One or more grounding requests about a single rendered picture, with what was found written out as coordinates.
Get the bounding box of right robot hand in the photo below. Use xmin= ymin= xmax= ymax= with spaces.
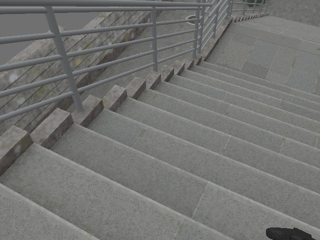
xmin=266 ymin=227 xmax=316 ymax=240

